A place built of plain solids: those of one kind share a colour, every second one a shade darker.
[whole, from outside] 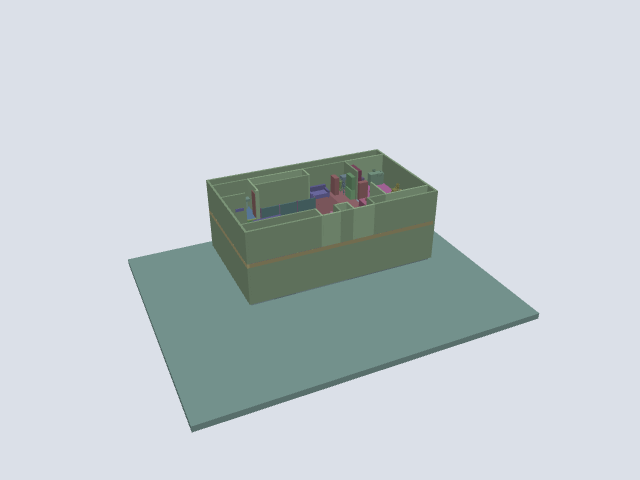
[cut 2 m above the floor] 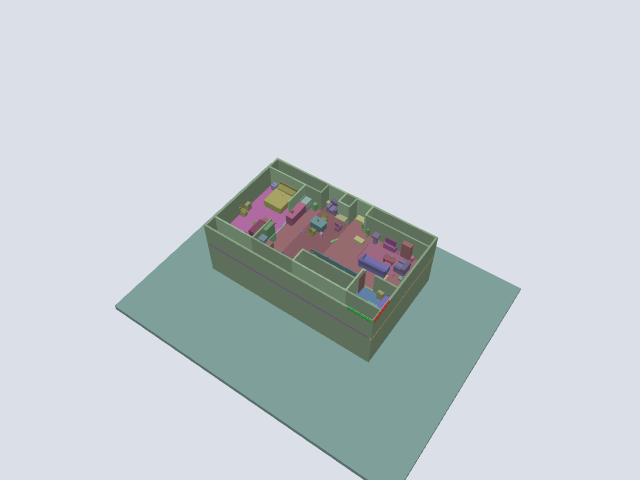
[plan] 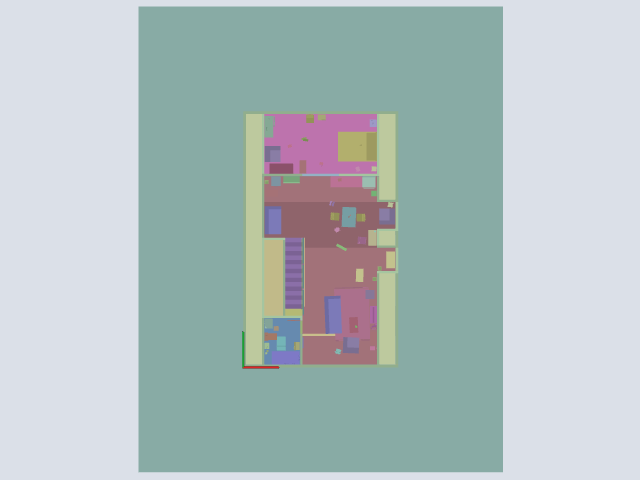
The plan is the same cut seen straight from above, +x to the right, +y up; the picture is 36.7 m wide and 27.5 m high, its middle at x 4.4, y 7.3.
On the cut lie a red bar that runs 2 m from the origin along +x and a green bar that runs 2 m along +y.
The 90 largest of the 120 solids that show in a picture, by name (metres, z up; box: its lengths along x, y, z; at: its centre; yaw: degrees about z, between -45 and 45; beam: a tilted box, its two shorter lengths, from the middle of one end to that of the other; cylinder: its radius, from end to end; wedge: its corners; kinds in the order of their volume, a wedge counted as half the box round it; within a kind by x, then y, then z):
{
 "under_1": {"box": [20.88, 26.68, 0.5], "at": [4.44, 7.34, -3.69]},
 "wall_1": {"box": [0.16, 14.36, 5.65], "at": [0.08, 7.34, 2.52]},
 "wall_2": {"box": [0.13, 2.67, 2.41], "at": [1.15, 1.5, 4.14]},
 "wall_3": {"box": [0.13, 4.34, 2.41], "at": [1.15, 5.13, 4.14]},
 "wall_4": {"box": [0.13, 3.53, 2.41], "at": [1.15, 9.2, 4.14]},
 "wall_5": {"box": [0.13, 3.43, 2.41], "at": [1.15, 12.81, 4.14]},
 "wall_6": {"box": [1.33, 0.13, 2.41], "at": [1.75, 7.37, 4.14]},
 "wall_7": {"box": [2.3, 0.13, 2.41], "at": [2.23, 11.03, 4.14]},
 "wall_8": {"box": [2.32, 0.13, 2.41], "at": [2.24, 2.9, 4.14]},
 "wall_9": {"box": [0.13, 4.34, 2.41], "at": [2.35, 5.13, 4.14]},
 "wall_10": {"box": [0.13, 1.77, 2.41], "at": [3.33, 1.05, 4.14]},
 "wall_11": {"box": [8.88, 0.16, 5.65], "at": [4.44, 0.08, 2.52]},
 "wall_12": {"box": [8.88, 0.16, 5.65], "at": [4.44, 14.6, 2.52]},
 "wall_13": {"box": [2.31, 0.13, 2.41], "at": [6.64, 11.03, 4.14]},
 "wall_14": {"box": [0.13, 5.24, 2.41], "at": [7.74, 2.78, 4.14]},
 "wall_15": {"box": [0.13, 0.84, 2.41], "at": [7.74, 7.4, 4.14]},
 "wall_16": {"box": [0.13, 1.35, 2.41], "at": [7.74, 10.29, 4.14]},
 "wall_17": {"box": [0.13, 3.43, 2.41], "at": [7.74, 12.81, 4.14]},
 "wall_18": {"box": [1.21, 0.13, 2.41], "at": [8.28, 5.47, 4.14]},
 "wall_19": {"box": [1.21, 0.13, 2.41], "at": [8.28, 6.92, 4.14]},
 "wall_20": {"box": [1.21, 0.13, 2.41], "at": [8.28, 7.89, 4.14]},
 "wall_21": {"box": [1.21, 0.13, 2.41], "at": [8.28, 9.55, 4.14]},
 "wall_22": {"box": [0.16, 5.24, 2.41], "at": [8.8, 2.78, 4.14]},
 "wall_23": {"box": [0.16, 1.32, 2.41], "at": [8.8, 6.19, 4.14]},
 "wall_24": {"box": [0.16, 14.36, 2.94], "at": [8.8, 7.34, 1.17]},
 "wall_25": {"box": [0.16, 0.84, 2.41], "at": [8.8, 7.4, 4.14]},
 "wall_26": {"box": [0.16, 1.53, 2.41], "at": [8.8, 8.72, 4.14]},
 "wall_27": {"box": [0.16, 4.91, 2.41], "at": [8.8, 12.07, 4.14]},
 "stair_1": {"box": [0.99, 4.07, 0.47], "at": [2.9, 5.4, -0.06]},
 "stair_2": {"box": [0.99, 3.82, 0.65], "at": [2.9, 5.52, 0.02]},
 "stair_3": {"box": [0.99, 3.56, 0.82], "at": [2.9, 5.65, 0.11]},
 "stair_4": {"box": [0.99, 3.31, 0.99], "at": [2.9, 5.78, 0.2]},
 "stair_5": {"box": [0.99, 3.05, 1.16], "at": [2.9, 5.9, 0.28]},
 "stair_6": {"box": [0.99, 2.8, 1.34], "at": [2.9, 6.03, 0.37]},
 "stair_7": {"box": [0.99, 2.54, 1.51], "at": [2.9, 6.16, 0.45]},
 "stair_8": {"box": [0.99, 2.29, 1.68], "at": [2.9, 6.29, 0.54]},
 "stair_9": {"box": [0.99, 2.04, 1.85], "at": [2.9, 6.41, 0.63]},
 "stair_10": {"box": [0.99, 1.78, 2.03], "at": [2.9, 6.54, 0.71]},
 "stair_11": {"box": [0.99, 1.53, 2.2], "at": [2.9, 6.67, 0.8]},
 "stair_12": {"box": [0.99, 1.27, 2.37], "at": [2.9, 6.79, 0.89]},
 "stair_13": {"box": [0.99, 1.02, 2.55], "at": [2.9, 6.92, 0.97]},
 "stair_14": {"box": [0.99, 0.76, 2.72], "at": [2.9, 7.05, 1.06]},
 "stair_15": {"box": [0.99, 0.51, 2.89], "at": [2.9, 7.18, 1.15]},
 "stair_16": {"box": [0.99, 0.25, 3.06], "at": [2.9, 7.3, 1.23]},
 "floor_shut_1": {"box": [8.56, 6.96, 0.5], "at": [4.44, 11.04, -0.25]},
 "floor_shut_2": {"box": [5.19, 4.07, 0.5], "at": [6.12, 5.53, -0.25]},
 "upper_floor_living_1": {"box": [6.46, 0.52, 0.16], "at": [4.44, 7.69, 2.86]},
 "upper_floor_living_2": {"box": [6.46, 1.48, 0.16], "at": [4.44, 10.22, 2.86]},
 "upper_floor_living_3": {"box": [7.51, 1.53, 0.16], "at": [4.96, 8.72, 2.86]},
 "upper_floor_living_4": {"box": [4.27, 5.37, 0.16], "at": [5.54, 2.85, 2.86]},
 "upper_floor_living_5": {"box": [4.27, 0.58, 0.16], "at": [5.54, 7.14, 2.86]},
 "upper_floor_living_6": {"box": [5.32, 1.32, 0.16], "at": [6.06, 6.19, 2.86]},
 "double_bed_1": {"box": [2.13, 1.6, 0.6], "at": [6.55, 12.65, 3.24]},
 "double_bed_2": {"box": [2.23, 1.7, 0.4], "at": [6.55, 12.65, 3.44]},
 "double_bed_3": {"box": [0.55, 1.6, 0.2], "at": [7.34, 12.65, 3.64]},
 "upper_floor_1": {"box": [0.92, 14.36, 0.16], "at": [0.62, 7.34, 2.86]},
 "upper_floor_2": {"box": [0.92, 5.24, 0.16], "at": [8.26, 2.78, 2.86]},
 "upper_floor_3": {"box": [0.92, 0.84, 0.16], "at": [8.26, 7.4, 2.86]},
 "upper_floor_4": {"box": [0.92, 4.91, 0.16], "at": [8.26, 12.07, 2.86]},
 "upper_floor_bedroom_1": {"box": [6.46, 3.43, 0.16], "at": [4.44, 12.81, 2.86]},
 "floor_lobby_1": {"box": [3.76, 1.43, 0.5], "at": [4.29, 2.65, -0.25]},
 "upper_floor_bath_1": {"box": [2.06, 2.67, 0.32], "at": [2.24, 1.5, 2.94]},
 "fixture_wardrobe_bedroom_1": {"box": [1.35, 0.59, 2.2], "at": [2.19, 11.38, 3.99]},
 "sofa_1": {"box": [0.23, 1.6, 0.39], "at": [1.36, 8.43, 3.58]},
 "sofa_2": {"box": [0.93, 1.6, 0.34], "at": [1.72, 8.43, 3.22]},
 "sofa_3": {"box": [0.23, 2.16, 0.39], "at": [4.79, 3.0, 3.58], "yaw": 2.3},
 "sofa_4": {"box": [0.93, 2.16, 0.34], "at": [5.15, 3.01, 3.22], "yaw": 2.3},
 "wall_band_1": {"box": [0.13, 3.94, 0.31], "at": [3.46, 5.46, 2.78]},
 "wall_band_2": {"box": [4.02, 0.13, 0.31], "at": [4.29, 1.87, 2.78]},
 "wall_band_3": {"box": [8.88, 0.16, 0.31], "at": [4.44, 0.08, 2.78]},
 "wall_band_4": {"box": [0.16, 14.36, 0.31], "at": [8.8, 7.34, 2.78]},
 "flat_shelf_1": {"box": [0.76, 0.39, 1.46], "at": [1.61, 9.97, 3.67]},
 "flat_shelf_2": {"box": [0.39, 0.76, 1.46], "at": [3.42, 11.49, 3.67]},
 "flat_shelf_3": {"box": [0.39, 0.76, 1.46], "at": [7.46, 1.66, 3.67]},
 "armchair_club_1": {"box": [0.9, 0.92, 0.35], "at": [1.69, 12.23, 3.18]},
 "armchair_club_2": {"box": [0.92, 0.9, 0.35], "at": [6.18, 1.27, 3.18], "yaw": -2.3},
 "armchair_club_3": {"box": [0.9, 0.92, 0.35], "at": [8.24, 8.65, 3.18]},
 "counter_run_1": {"box": [1.82, 0.61, 0.78], "at": [5.91, 10.65, 3.42]},
 "upper_floor_sstore_1": {"box": [1.07, 4.34, 0.16], "at": [1.75, 5.13, 2.86]},
 "china_cabinet_1": {"box": [0.95, 0.4, 0.83], "at": [2.77, 10.75, 3.35]},
 "china_cabinet_2": {"box": [0.95, 0.33, 1.07], "at": [2.77, 10.79, 4.3]},
 "chest_drawers_1": {"box": [0.5, 1.24, 1.03], "at": [1.47, 13.78, 3.45]},
 "kitchen_table_1": {"box": [0.71, 1.06, 0.72], "at": [6.06, 8.61, 3.3], "yaw": -2.5},
 "bathtub_1": {"box": [1.6, 0.76, 0.41], "at": [2.43, 0.55, 3.3]},
 "rug_1": {"box": [2.0, 2.9, 0.08], "at": [6.24, 3.06, 2.91], "yaw": 1.4},
 "range_flat_1": {"box": [0.76, 0.65, 0.94], "at": [7.2, 10.63, 3.4]},
 "wall_foot_1": {"box": [0.16, 14.36, 0.17], "at": [0.08, 7.34, 2.86]},
 "stair_guard_1": {"box": [0.08, 4.47, 0.95], "at": [3.44, 5.2, 3.41]},
 "trunk_1": {"box": [0.5, 0.95, 0.42], "at": [8.45, 6.16, 3.15]},
 "tv_board_1": {"box": [0.4, 1.0, 0.48], "at": [7.46, 3.01, 3.18]}
}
